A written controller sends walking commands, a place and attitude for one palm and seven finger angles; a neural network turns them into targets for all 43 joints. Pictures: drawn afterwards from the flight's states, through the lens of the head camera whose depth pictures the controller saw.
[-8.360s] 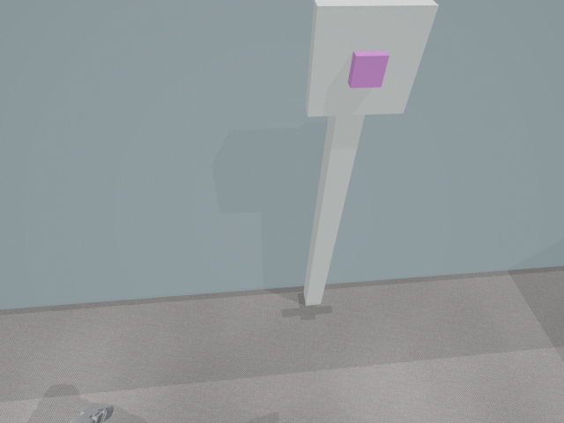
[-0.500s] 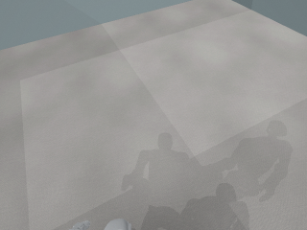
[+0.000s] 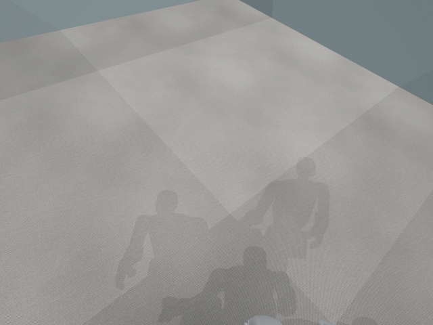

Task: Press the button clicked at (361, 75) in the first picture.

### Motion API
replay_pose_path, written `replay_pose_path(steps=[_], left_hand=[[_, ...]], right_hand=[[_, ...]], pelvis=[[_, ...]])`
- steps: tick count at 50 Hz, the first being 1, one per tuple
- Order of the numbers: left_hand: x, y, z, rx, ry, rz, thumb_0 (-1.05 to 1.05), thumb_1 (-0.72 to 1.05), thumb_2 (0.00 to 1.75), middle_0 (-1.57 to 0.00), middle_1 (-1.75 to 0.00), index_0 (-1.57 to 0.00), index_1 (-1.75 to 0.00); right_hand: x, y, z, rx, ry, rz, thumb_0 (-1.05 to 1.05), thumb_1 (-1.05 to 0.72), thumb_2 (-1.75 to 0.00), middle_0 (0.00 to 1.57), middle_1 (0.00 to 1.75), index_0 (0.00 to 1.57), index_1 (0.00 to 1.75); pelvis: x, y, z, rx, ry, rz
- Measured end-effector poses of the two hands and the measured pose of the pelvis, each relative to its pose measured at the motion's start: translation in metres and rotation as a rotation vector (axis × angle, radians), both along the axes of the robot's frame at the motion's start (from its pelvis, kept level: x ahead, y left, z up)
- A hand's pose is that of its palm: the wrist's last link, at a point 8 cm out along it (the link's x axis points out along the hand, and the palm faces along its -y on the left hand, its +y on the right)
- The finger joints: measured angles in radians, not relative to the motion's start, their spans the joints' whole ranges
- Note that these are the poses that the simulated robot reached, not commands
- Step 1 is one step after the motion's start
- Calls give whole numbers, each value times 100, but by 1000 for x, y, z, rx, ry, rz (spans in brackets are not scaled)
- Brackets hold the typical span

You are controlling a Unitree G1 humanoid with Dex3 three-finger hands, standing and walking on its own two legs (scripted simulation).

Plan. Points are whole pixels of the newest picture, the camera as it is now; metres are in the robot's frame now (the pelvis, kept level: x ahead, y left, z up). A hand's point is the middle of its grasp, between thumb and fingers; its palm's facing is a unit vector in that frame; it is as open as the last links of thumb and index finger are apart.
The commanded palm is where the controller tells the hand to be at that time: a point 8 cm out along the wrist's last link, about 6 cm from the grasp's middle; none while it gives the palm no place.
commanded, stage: turn to face it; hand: left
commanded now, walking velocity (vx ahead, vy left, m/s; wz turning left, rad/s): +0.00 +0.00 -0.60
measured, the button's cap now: out of the picture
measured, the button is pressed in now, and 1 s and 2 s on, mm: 0 0 0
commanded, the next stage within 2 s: none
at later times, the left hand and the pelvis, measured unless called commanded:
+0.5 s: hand out of the picture +0.13 +0.08 -0.14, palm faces -0.28 -0.92 -0.28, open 7.4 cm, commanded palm none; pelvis -0.04 -0.07 +0.00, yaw -18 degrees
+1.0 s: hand out of the picture +0.11 +0.16 -0.18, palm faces -0.48 -0.85 -0.21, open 7.4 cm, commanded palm none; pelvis -0.04 +0.00 +0.00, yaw -35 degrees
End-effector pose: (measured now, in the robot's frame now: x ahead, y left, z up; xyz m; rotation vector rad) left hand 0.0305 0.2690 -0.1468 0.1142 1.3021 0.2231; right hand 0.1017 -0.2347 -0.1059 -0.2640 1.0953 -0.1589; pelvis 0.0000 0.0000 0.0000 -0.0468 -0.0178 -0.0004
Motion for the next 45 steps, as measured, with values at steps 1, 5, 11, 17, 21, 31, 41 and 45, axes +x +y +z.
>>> replay_pose_path(steps=[1, 5, 11, 17, 21, 31, 41, 45], left_hand=[[4, -1, 2, 2, -1, -16, 0, 91, 90, -20, -30, -20, -30], [28, -12, 7, 9, -13, -98, 0, 91, 90, -20, -30, -19, -30], [77, -55, 15, 35, -88, -253, 0, 91, 90, -19, -30, -19, -30], [107, -106, 27, 73, -196, -373, 0, 91, 90, -20, -30, -20, -30], [106, -126, 37, 71, -193, -407, 0, 90, 90, -20, -30, -20, -30], [86, -139, 26, 24, -125, -466, 0, 90, 90, -20, -30, -20, -30], [67, -95, -2, 7, -1, -496, 0, 90, 90, -20, -30, -20, -30], [78, -76, -13, -1, 21, -531, 0, 90, 90, -20, -30, -20, -30]], right_hand=[[-10, -2, -2, 5, 13, -24, 0, -91, -89, 20, 30, 20, 29], [-56, -14, -12, 27, 73, -124, 0, -91, -89, 20, 30, 20, 30], [-131, -43, -36, 69, 167, -278, 0, -91, -89, 20, 30, 20, 29], [-186, -75, -60, 101, 249, -385, 0, -91, -89, 20, 30, 20, 29], [-192, -86, -51, 109, 225, -421, 1, -91, -89, 20, 30, 20, 29], [-176, -97, -34, 76, 105, -467, 0, -91, -89, 20, 30, 20, 29], [-149, -79, -12, -1, -13, -495, 0, -91, -89, 20, 30, 20, 29], [-157, -58, -3, -34, -40, -522, 0, -91, -89, 20, 30, 20, 29]], pelvis=[[-1, 0, 0, -1, 1, -13], [-6, -6, 0, 4, 2, -68], [-18, -28, -8, 32, 6, -155], [-28, -54, -17, 56, -1, -220], [-33, -64, -6, 74, -4, -269], [-42, -68, -2, 65, -2, -375], [-42, -35, -7, 41, 16, -487], [-42, -17, -10, 38, 2, -541]])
